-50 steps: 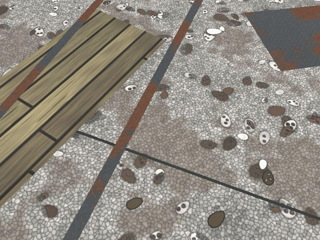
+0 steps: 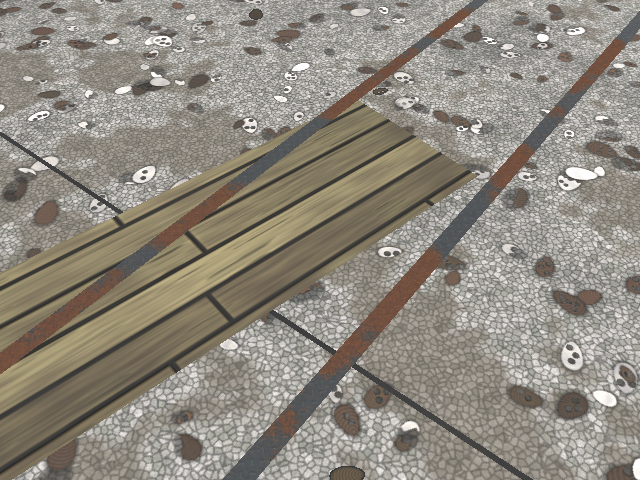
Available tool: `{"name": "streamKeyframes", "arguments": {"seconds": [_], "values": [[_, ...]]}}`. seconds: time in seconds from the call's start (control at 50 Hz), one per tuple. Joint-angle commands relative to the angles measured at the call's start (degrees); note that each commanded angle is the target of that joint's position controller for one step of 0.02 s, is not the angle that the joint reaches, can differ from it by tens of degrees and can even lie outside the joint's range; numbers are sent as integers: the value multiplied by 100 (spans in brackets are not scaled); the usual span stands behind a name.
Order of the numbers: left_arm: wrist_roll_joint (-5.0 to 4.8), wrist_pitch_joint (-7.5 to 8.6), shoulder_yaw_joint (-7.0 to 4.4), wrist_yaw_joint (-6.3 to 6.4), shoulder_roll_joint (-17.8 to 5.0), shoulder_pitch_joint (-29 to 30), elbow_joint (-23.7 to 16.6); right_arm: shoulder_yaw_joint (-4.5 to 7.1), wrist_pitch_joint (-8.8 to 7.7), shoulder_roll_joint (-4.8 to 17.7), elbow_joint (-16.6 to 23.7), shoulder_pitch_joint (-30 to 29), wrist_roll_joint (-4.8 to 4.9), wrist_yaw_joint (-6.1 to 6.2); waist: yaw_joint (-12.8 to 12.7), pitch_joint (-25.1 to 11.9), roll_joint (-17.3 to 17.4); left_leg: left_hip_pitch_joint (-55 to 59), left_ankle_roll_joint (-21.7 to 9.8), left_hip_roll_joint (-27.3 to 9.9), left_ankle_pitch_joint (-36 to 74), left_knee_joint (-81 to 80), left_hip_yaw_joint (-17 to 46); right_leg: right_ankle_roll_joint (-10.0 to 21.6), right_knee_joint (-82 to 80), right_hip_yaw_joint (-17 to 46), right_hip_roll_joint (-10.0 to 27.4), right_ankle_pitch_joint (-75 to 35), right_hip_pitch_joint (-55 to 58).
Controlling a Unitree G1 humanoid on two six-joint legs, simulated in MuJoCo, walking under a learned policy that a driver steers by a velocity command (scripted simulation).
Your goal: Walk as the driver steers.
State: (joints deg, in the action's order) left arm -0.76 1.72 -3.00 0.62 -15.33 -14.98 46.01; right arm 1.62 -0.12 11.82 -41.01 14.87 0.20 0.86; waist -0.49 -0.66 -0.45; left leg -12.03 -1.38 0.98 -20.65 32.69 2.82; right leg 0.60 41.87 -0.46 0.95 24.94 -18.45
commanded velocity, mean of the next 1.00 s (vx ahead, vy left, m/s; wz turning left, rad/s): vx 0.43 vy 0.00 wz -0.14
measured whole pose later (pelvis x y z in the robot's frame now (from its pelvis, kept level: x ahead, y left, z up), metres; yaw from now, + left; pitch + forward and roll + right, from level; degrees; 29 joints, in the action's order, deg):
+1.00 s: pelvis +0.46 -0.01 +0.01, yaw -11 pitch +0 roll +3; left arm -1.3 2.0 -3.6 -0.6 -16.6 -10.2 42.0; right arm 4.0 -6.2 15.3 -50.5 17.5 -0.6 -0.5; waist 3.6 1.5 -2.5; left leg 0.2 -2.2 2.9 -13.6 12.8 -11.9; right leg 0.5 47.9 3.9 7.7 -1.2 -41.1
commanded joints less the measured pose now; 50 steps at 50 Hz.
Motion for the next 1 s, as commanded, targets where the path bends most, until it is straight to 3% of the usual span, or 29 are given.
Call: {"name": "streamKeyframes", "arguments": {"seconds": [0.02, 0.06, 0.08, 0.1, 0.12, 0.14, 0.16, 0.18, 0.22, 0.24, 0.28, 0.34, 0.42, 0.48, 0.54, 0.58, 0.6, 0.62, 0.64, 0.66, 0.68, 0.7, 0.72, 0.74, 0.76, 0.82, 0.9, 0.96, 1.0], "values": [[-122, 302, -123, -85, -456, 656, -659, 330, -200, 1132, 209, 180, 82, 38, 245, 830, 1150, 134, -1274, -1830, -1881, -2153, 2644, 360, 600, 189, 252, 651, -1590], [-103, 396, -96, -181, -372, 326, -501, 320, -202, 1106, 278, -263, 150, -5, -25, 568, 866, -144, -1014, -1435, -1017, -1949, 1836, 487, -475, -44, 157, 22, -531], [-66, 422, -120, -213, -351, -130, -276, 317, -169, 1101, 302, -470, 169, -24, -272, 330, 772, -556, -860, -1154, -668, -1710, 1378, 431, -1105, -302, -68, -1009, 533], [-5, 411, -170, -223, -403, -598, -44, 290, -153, 986, 284, -453, 121, -30, -433, 114, 639, -918, -719, -890, -444, -1283, 1029, 291, -1189, -412, -276, -1425, 1396], [17, 404, -223, -211, -549, -1127, 86, 210, -174, 712, 321, -513, 66, -36, -616, -22, 228, -1381, -474, -555, -246, -352, 609, 337, -1410, 136, 64, -1148, 2049], [26, 418, -353, -172, -1240, -1654, 63, 97, -255, 313, 540, -484, 2, -37, -634, -211, -1464, -2408, 25, 155, -637, 1806, -182, 928, -2413, 2425, 1463, -454, 2700], [91, 458, -345, -225, -1314, -1652, -14, 210, -360, 701, 651, -487, 169, -12, -600, -38, -1692, -3310, 46, 232, -1330, 2923, 219, 1650, -3192, 4280, 2214, 709, 2548], [81, 487, -245, -207, -1009, -1190, -141, 287, -437, 953, 574, -480, 277, -24, -400, 470, -984, -3745, -86, -176, -873, 3445, 448, 1617, -3226, 4019, 2186, 1227, 2306], [88, 483, -155, -189, -792, -759, -269, 289, -491, 886, 404, -468, 165, -61, -227, 630, -423, -3791, -229, -529, 252, 3321, 270, 1231, -3241, 2860, 1676, 508, 2079], [97, 470, -119, -187, -730, -691, -281, 314, -493, 882, 368, -484, 96, -80, -179, 602, -392, -3617, -225, -653, 623, 3100, 235, 1083, -3286, 2388, 1469, -167, 2000], [96, 446, -61, -175, -586, -854, -222, 307, -470, 765, 302, -461, 72, -151, -178, 445, -485, -3356, -145, -666, 1123, 2855, 25, 974, -3340, 1679, 1184, -1404, 1966], [69, 388, -55, -125, -625, -1118, -107, 266, -436, 619, 407, -810, 44, -179, -251, 403, -368, -3467, 49, -628, 1580, 2225, -177, 991, -3346, 1074, 1070, -2824, 2070], [64, 309, -50, -28, -712, -1250, -14, 161, -500, 455, 646, -1623, 86, -271, -444, 597, -422, -2983, 156, -483, 2461, 789, -384, 900, -3512, 574, 913, -2929, 1737], [20, 289, -64, -14, -773, -1423, 104, 136, -552, 480, 782, -2071, 127, -367, -526, 811, -406, -2770, 96, -364, 2641, 165, -444, 968, -3538, 540, 1071, -2818, 1820], [-25, 232, -105, -3, -835, -1441, 203, 143, -614, 579, 903, -2300, 144, -458, -420, 859, -447, -2731, -136, -286, 2272, -202, -425, 940, -3253, 531, 1314, -3471, 2328], [-24, 191, -151, 20, -956, -1359, 212, 228, -630, 787, 864, -2009, 110, -451, -148, 488, -606, -2023, -339, -35, 1863, -312, -539, 831, -2638, 530, 1342, -5206, 2567], [-13, 154, -174, 32, -1031, -1305, 210, 318, -621, 967, 758, -1503, 99, -402, 161, 91, -729, -1296, -470, 149, 1687, -330, -635, 775, -1996, 527, 1285, -6255, 2587], [13, 117, -155, 38, -1017, -1147, 163, 442, -606, 1212, 497, -508, 105, -326, 700, -534, -704, 126, -660, 143, 1947, -466, -624, 622, -892, 382, 1056, -6556, 2133], [117, 133, -69, 51, -818, -1080, -20, 541, -577, 1604, 254, 703, 1, -222, 1109, -1499, -219, 2300, -1015, -987, 1903, -129, 586, 465, 868, 341, 752, -4688, 637], [55, 225, 192, -22, 147, -2065, -55, 572, -588, 1885, 117, 930, -67, -256, 483, -2562, 1489, 4254, -1899, -2543, 565, -657, 3483, 149, 2902, 523, -346, 586, -1570], [-138, 321, 3, -42, -646, -1564, 34, 440, -572, 1253, 113, 913, -31, -225, 827, -2292, 1033, 3723, -1674, -2420, -287, -1380, 3897, 177, 3494, 1123, -176, 691, -2073], [-278, 344, -106, -36, -911, -861, -221, 364, -566, 1067, 87, 454, 4, -187, 726, -1123, 832, 2761, -1351, -2223, -153, -1578, 2835, 177, 3517, 906, 86, 170, -2406], [-226, 353, -91, 1, -828, -558, -304, 324, -577, 958, 68, 48, 7, -184, 501, -582, 353, 1810, -1196, -2020, 475, -1765, 2119, 159, 3276, 744, 367, -355, -2215], [-121, 319, -119, 21, -751, -454, -303, 293, -611, 805, 39, -218, -37, -206, 300, -263, 282, 1088, -1096, -1787, 960, -1957, 1568, 130, 3027, 718, 526, -662, -1960], [-116, 230, -137, 17, -644, -683, -242, 275, -662, 714, -3, -376, -105, -219, 61, -196, 481, 618, -1032, -1610, 1162, -2169, 1094, 113, 2901, 781, 687, -882, -1562], [-128, 6, -128, 31, -374, -786, -232, 319, -787, 733, -204, -559, -75, -245, -153, 126, 484, -69, -1073, -1522, 1579, -2600, 309, 27, 2666, 744, 808, -1043, -1445], [-59, 7, -135, 16, -395, -191, -492, 377, -789, 963, -422, -412, -106, -168, -49, 389, 330, 101, -1029, -1426, 2123, -2701, -451, -71, 1757, 804, 801, -2125, -2069], [-52, 97, -67, -132, -289, 434, -682, 393, -721, 1135, -481, -291, -82, -110, 191, 473, 196, 361, -894, -1322, 2387, -2653, -956, -21, 587, 411, 713, -2915, -1959], [-46, 117, -16, -227, -210, 902, -882, 421, -650, 1276, -569, -28, -42, -85, 411, 578, 112, 750, -885, -1471, 2433, -2586, -1074, 37, 102, 182, 672, -2966, -2081]]}}
Velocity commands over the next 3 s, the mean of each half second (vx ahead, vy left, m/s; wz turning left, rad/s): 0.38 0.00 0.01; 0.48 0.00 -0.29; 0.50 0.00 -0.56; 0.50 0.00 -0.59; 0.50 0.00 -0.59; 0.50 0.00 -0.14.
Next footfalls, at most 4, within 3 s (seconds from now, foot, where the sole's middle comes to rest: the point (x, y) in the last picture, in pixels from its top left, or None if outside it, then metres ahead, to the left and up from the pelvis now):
0.64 left None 0.44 0.09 -0.77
1.18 right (424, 413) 0.70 -0.20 -0.77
1.66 left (384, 293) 1.04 -0.13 -0.77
2.18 right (530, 285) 1.07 -0.52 -0.77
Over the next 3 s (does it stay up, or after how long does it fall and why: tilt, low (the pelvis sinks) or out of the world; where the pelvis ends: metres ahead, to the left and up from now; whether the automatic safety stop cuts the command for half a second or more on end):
stays up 1.30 -0.69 0.02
